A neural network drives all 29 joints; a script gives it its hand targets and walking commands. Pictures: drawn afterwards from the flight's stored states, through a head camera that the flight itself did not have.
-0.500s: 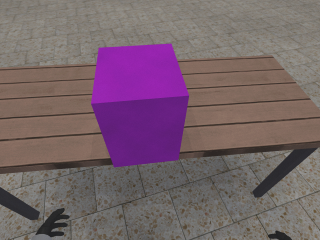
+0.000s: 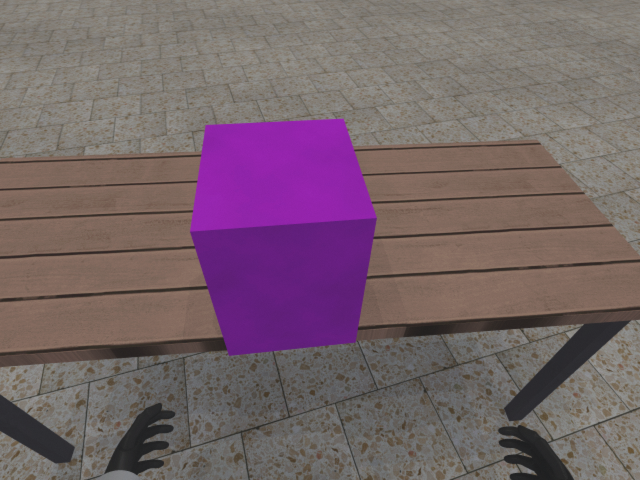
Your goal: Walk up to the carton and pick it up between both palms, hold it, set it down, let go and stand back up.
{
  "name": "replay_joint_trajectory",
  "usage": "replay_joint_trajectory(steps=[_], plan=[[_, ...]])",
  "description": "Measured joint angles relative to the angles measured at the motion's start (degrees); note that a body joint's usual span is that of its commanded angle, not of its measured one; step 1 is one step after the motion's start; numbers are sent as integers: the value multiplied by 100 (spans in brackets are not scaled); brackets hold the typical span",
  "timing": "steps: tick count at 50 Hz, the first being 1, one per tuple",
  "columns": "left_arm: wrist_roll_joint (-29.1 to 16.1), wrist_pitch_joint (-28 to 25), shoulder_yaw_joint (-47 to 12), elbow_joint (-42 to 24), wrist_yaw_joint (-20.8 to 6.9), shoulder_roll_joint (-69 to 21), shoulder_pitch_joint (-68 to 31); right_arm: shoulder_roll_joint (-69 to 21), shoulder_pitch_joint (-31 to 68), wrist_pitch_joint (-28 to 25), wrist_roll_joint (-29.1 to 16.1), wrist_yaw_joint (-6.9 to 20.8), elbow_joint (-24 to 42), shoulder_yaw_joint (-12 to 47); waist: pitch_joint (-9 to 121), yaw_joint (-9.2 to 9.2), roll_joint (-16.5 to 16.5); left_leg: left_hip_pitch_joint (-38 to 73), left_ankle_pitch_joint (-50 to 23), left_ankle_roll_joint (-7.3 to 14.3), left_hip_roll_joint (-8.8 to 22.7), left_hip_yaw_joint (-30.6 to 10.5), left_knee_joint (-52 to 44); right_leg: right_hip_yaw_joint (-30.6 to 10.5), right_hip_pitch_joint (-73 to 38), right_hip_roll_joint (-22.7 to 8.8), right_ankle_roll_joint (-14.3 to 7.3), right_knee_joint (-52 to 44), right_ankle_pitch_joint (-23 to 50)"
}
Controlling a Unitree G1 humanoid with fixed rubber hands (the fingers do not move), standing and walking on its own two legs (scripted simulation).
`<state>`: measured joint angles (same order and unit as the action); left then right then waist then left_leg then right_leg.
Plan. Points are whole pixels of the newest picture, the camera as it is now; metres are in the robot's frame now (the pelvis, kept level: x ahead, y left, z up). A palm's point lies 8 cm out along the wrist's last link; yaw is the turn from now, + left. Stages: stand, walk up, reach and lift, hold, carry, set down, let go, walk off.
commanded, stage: reach and lift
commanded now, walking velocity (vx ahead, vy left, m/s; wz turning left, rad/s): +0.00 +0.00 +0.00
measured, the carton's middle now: (284, 240) +0.47 +0.07 +0.03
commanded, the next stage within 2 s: none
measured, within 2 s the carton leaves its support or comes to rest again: neither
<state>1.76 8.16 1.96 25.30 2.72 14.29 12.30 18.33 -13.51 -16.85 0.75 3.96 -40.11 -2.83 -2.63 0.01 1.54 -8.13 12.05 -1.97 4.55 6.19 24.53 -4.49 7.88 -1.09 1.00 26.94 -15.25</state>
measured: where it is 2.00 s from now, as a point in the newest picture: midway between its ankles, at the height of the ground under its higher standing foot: outside the picture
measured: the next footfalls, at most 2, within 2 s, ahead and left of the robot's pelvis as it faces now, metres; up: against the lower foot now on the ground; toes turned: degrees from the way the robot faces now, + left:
none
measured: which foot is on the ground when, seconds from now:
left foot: down 0.00-1.00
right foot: down 0.00-1.00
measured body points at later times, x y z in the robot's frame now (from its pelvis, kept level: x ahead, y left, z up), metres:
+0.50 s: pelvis +0.00 -0.01 +0.00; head -0.01 -0.01 +0.45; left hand +0.20 +0.23 -0.04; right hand +0.19 -0.25 -0.02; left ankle +0.01 +0.14 -0.74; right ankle +0.00 -0.14 -0.74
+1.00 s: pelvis +0.01 -0.01 +0.00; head +0.00 -0.01 +0.45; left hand +0.22 +0.22 +0.00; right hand +0.22 -0.24 +0.01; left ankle +0.01 +0.15 -0.74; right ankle +0.00 -0.14 -0.74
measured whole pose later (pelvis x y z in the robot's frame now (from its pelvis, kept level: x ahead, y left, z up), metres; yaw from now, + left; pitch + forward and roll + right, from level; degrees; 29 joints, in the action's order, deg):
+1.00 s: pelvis +0.01 -0.01 +0.00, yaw +0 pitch -3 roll +1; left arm -4.7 -9.9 1.6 19.9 7.2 8.1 12.1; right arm 14.4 -13.5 -17.0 -13.9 4.8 -19.5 -0.1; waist -0.7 0.0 0.4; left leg -7.0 10.9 -2.7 4.3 6.2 21.2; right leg -4.5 7.8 -1.2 1.0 25.9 -15.4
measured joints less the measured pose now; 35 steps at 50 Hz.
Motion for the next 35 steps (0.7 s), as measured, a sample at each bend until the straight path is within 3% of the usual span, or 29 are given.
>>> replay_joint_trajectory(steps=[23,35], plan=[[-394,-1062,-1,-206,325,-282,13,-311,0,336,-581,81,1362,-1,11,-1,-9,114,-214,-10,-27,1,-334,1,-3,-7,0,-96,91],[-474,-1872,-1,-360,366,-583,127,-397,-1,-101,-1106,84,1651,118,148,-1,-57,114,-114,-72,-25,1,-335,2,-8,-9,0,-107,-11]])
